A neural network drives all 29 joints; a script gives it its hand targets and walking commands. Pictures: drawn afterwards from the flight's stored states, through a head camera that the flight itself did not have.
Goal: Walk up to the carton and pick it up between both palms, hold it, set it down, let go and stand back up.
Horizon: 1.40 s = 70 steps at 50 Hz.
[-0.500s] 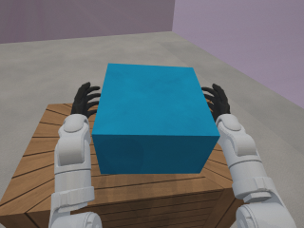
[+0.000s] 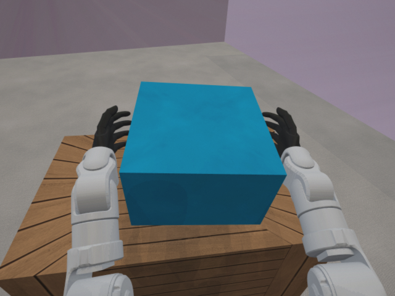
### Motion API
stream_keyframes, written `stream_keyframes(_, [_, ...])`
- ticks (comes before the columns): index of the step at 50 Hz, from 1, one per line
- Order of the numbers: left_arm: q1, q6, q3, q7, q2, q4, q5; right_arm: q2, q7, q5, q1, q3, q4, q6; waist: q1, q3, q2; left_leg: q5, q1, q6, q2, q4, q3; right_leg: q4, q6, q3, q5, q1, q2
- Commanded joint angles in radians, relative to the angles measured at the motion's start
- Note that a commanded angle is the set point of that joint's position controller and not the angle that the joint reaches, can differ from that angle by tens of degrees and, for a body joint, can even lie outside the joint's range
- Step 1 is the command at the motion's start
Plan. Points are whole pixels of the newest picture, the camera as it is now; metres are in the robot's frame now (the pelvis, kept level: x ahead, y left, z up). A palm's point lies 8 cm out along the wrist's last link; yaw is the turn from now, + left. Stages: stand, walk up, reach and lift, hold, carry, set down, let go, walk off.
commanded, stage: hold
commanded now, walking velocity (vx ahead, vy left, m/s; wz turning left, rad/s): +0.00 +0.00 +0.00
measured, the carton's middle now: (197, 149) +0.40 +0.01 +0.15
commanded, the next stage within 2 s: set down in 0.82 s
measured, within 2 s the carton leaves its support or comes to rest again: neither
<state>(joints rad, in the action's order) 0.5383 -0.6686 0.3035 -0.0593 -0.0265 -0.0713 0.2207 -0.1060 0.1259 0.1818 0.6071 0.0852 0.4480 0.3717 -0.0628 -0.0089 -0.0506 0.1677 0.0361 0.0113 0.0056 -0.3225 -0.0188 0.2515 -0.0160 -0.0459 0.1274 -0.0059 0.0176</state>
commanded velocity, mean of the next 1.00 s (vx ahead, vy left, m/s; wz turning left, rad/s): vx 0.00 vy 0.00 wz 0.00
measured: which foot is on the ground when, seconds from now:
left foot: down 0.00-1.00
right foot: down 0.00-1.00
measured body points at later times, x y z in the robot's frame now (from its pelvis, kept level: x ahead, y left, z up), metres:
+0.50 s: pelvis +0.00 +0.00 +0.00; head -0.05 +0.02 +0.45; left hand +0.37 +0.18 +0.19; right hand +0.37 -0.18 +0.18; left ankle +0.01 +0.11 -0.75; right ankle +0.02 -0.11 -0.75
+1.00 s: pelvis +0.00 +0.00 +0.00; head -0.04 +0.03 +0.45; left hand +0.37 +0.18 +0.20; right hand +0.37 -0.17 +0.19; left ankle +0.01 +0.11 -0.75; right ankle +0.02 -0.11 -0.75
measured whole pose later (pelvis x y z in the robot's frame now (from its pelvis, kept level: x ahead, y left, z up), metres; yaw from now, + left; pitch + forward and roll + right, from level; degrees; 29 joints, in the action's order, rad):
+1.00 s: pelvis +0.00 +0.00 +0.00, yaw +0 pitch -7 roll -1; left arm 0.52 -0.63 0.30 -0.08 -0.03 -0.04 0.23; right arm -0.08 0.12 0.16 0.59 0.10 0.43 0.32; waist -0.07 0.01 -0.06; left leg 0.17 0.02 0.01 0.01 -0.32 -0.02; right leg 0.26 -0.02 -0.05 0.14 0.01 0.01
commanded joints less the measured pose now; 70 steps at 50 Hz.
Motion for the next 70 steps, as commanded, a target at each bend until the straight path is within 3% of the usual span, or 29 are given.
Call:
stream_keyframes(1, [0.543, 0.023, -0.448, -0.135, 0.463, 0.059, -0.127, 0.503, -0.124, 0.073, 0.665, -0.384, -0.258, -0.043, 0.000, -0.280, 0.059, -0.163, -0.010, -0.044, 0.035, 0.055, 0.029, -0.025, 0.030, -0.005, -0.102, 0.067, 0.018])
stream_keyframes(6, [0.568, 0.048, -0.486, -0.124, 0.481, 0.108, -0.151, 0.535, -0.122, 0.089, 0.688, -0.423, -0.333, -0.061, 0.010, -0.385, 0.069, -0.258, -0.053, -0.049, 0.036, 0.027, 0.029, -0.006, 0.034, -0.004, -0.199, 0.105, 0.027])
stream_keyframes(9, [0.581, 0.048, -0.495, -0.122, 0.474, 0.099, -0.151, 0.526, -0.118, 0.089, 0.668, -0.405, -0.299, -0.059, 0.009, -0.345, 0.094, -0.227, -0.049, -0.047, 0.038, 0.033, 0.036, -0.011, 0.036, 0.000, -0.170, 0.078, 0.024])
stream_keyframes(11, [0.565, 0.046, -0.489, -0.123, 0.464, 0.110, -0.149, 0.524, -0.119, 0.084, 0.655, -0.409, -0.290, -0.055, 0.005, -0.345, 0.073, -0.206, -0.050, -0.044, 0.038, 0.037, 0.034, -0.013, 0.037, -0.001, -0.152, 0.075, 0.021])
stream_keyframes(13, [0.574, 0.037, -0.478, -0.128, 0.464, 0.087, -0.144, 0.513, -0.120, 0.065, 0.639, -0.379, -0.244, -0.045, -0.013, -0.307, 0.073, -0.160, -0.030, -0.045, 0.033, 0.058, 0.036, -0.025, 0.029, -0.007, -0.091, 0.060, 0.020])
stream_keyframes(14, [0.547, 0.025, -0.446, -0.134, 0.453, 0.019, -0.124, 0.491, -0.120, 0.044, 0.626, -0.354, -0.201, -0.035, -0.006, -0.226, 0.079, -0.116, -0.001, -0.042, 0.033, 0.071, 0.038, -0.034, 0.031, -0.004, -0.050, 0.042, 0.012])
stream_keyframes(15, [0.547, 0.026, -0.457, -0.138, 0.464, 0.050, -0.130, 0.504, -0.123, 0.048, 0.631, -0.358, -0.225, -0.042, -0.010, -0.260, 0.070, -0.116, -0.006, -0.043, 0.033, 0.069, 0.037, -0.032, 0.029, -0.005, -0.060, 0.064, 0.017])
stream_keyframes(16, [0.551, -0.001, -0.415, -0.150, 0.443, -0.045, -0.068, 0.449, -0.132, 0.025, 0.645, -0.275, -0.112, -0.022, -0.037, -0.130, 0.077, 0.021, 0.053, -0.021, 0.018, 0.114, 0.036, -0.044, 0.022, 0.006, 0.055, 0.010, 0.008])
stream_keyframes(17, [0.562, -0.010, -0.397, -0.164, 0.451, -0.026, -0.066, 0.479, -0.142, 0.021, 0.670, -0.284, -0.133, -0.032, -0.023, -0.149, 0.061, 0.042, 0.075, -0.014, 0.013, 0.123, 0.041, -0.034, 0.019, -0.003, 0.066, 0.038, 0.008])
stream_keyframes(19, [0.586, -0.001, -0.437, -0.163, 0.460, 0.025, -0.103, 0.493, -0.145, 0.032, 0.709, -0.293, -0.198, -0.053, -0.024, -0.227, 0.081, -0.005, 0.051, -0.022, 0.013, 0.106, 0.035, -0.024, 0.018, -0.007, 0.023, 0.064, 0.009])
stream_keyframes(23, [0.594, 0.043, -0.489, -0.129, 0.496, 0.057, -0.144, 0.520, -0.138, 0.059, 0.728, -0.350, -0.268, -0.079, -0.027, -0.368, 0.081, -0.222, -0.069, -0.041, 0.028, 0.032, 0.028, 0.001, 0.027, -0.021, -0.145, 0.068, 0.031])
stream_keyframes(29, [0.525, 0.026, -0.445, -0.138, 0.450, 0.076, -0.109, 0.500, -0.132, 0.073, 0.676, -0.381, -0.246, -0.073, 0.002, -0.326, 0.055, -0.226, -0.040, -0.030, 0.029, 0.043, 0.038, -0.002, 0.034, -0.012, -0.156, 0.100, 0.027])
stream_keyframes(33, [0.522, 0.028, -0.466, -0.135, 0.451, 0.111, -0.120, 0.506, -0.122, 0.090, 0.671, -0.400, -0.287, -0.075, -0.003, -0.343, 0.059, -0.260, -0.047, -0.034, 0.036, 0.029, 0.039, 0.005, 0.039, -0.008, -0.214, 0.116, 0.026])
stream_keyframes(44, [0.531, 0.030, -0.479, -0.145, 0.442, 0.134, -0.125, 0.501, -0.119, 0.073, 0.648, -0.378, -0.307, -0.073, -0.024, -0.317, 0.075, -0.207, -0.036, -0.040, 0.038, 0.043, 0.040, 0.004, 0.042, -0.013, -0.202, 0.114, 0.018])
stream_keyframes(48, [0.539, 0.080, -0.458, -0.154, 0.431, 0.112, -0.118, 0.492, -0.127, 0.038, 0.651, -0.349, -0.305, -0.127, -0.017, -0.323, 0.085, -0.183, -0.059, -0.044, 0.040, 0.044, 0.041, 0.007, 0.044, -0.032, -0.179, 0.116, 0.019])
stream_keyframes(53, [0.465, 0.178, -0.353, -0.183, 0.398, -0.022, -0.042, 0.461, -0.159, -0.096, 0.573, -0.245, -0.186, -0.255, 0.010, -0.190, 0.075, -0.036, -0.030, -0.026, 0.022, 0.096, 0.058, -0.023, 0.030, -0.055, 0.012, 0.086, 0.005])
stream_keyframes(57, [0.432, 0.219, -0.308, -0.199, 0.377, -0.070, -0.008, 0.440, -0.169, -0.169, 0.521, -0.207, -0.130, -0.334, 0.017, -0.116, 0.054, -0.009, 0.017, -0.017, 0.013, 0.116, 0.072, -0.030, 0.028, -0.064, 0.055, 0.099, -0.005])
stream_keyframes(61, [0.433, 0.260, -0.357, -0.184, 0.396, -0.075, -0.027, 0.428, -0.158, -0.189, 0.530, -0.216, -0.144, -0.411, 0.012, -0.155, 0.049, -0.093, -0.022, -0.034, 0.012, 0.091, 0.081, -0.023, 0.034, -0.089, 0.007, 0.094, 0.003])
stream_keyframes(67, [0.443, 0.351, -0.487, -0.125, 0.451, -0.046, -0.075, 0.432, -0.136, -0.167, 0.538, -0.287, -0.191, -0.509, 0.001, -0.319, 0.050, -0.333, -0.129, -0.070, 0.015, 0.012, 0.061, 0.005, 0.040, -0.102, -0.202, 0.120, 0.022])
stream_keyframes(70, [0.415, 0.376, -0.498, -0.106, 0.449, -0.036, -0.069, 0.441, -0.131, -0.156, 0.492, -0.314, -0.157, -0.521, 0.004, -0.332, 0.050, -0.361, -0.121, -0.067, 0.021, 0.005, 0.056, 0.016, 0.045, -0.090, -0.274, 0.141, 0.018])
